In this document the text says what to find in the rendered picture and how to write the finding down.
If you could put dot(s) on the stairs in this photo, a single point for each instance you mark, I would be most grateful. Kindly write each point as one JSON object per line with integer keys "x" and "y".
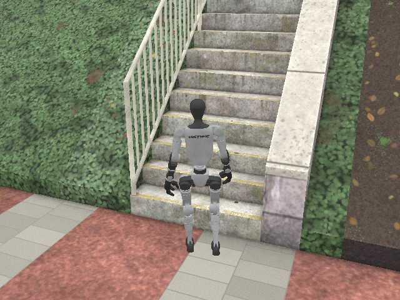
{"x": 238, "y": 67}

